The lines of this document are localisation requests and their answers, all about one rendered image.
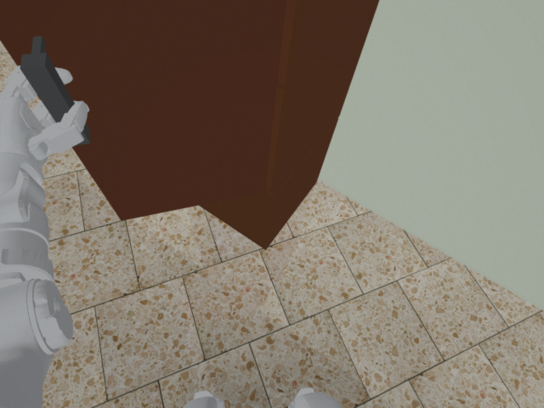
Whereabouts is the robot right shin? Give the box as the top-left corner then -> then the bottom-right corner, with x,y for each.
295,388 -> 315,400

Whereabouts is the left robot upper arm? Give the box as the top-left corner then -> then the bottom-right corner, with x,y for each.
0,279 -> 73,408

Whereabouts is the robot left hand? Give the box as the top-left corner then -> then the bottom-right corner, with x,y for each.
0,65 -> 89,170

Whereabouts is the cupboard door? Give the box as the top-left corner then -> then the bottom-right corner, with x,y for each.
0,0 -> 286,221

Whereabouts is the handle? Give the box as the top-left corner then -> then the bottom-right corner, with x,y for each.
20,36 -> 90,145

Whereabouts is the robot left shin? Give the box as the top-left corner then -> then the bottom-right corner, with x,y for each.
194,390 -> 214,399

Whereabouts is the robot shin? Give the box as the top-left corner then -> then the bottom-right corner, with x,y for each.
194,390 -> 214,399
295,388 -> 315,400

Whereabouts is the robot left forearm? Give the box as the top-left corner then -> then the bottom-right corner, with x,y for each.
0,152 -> 54,288

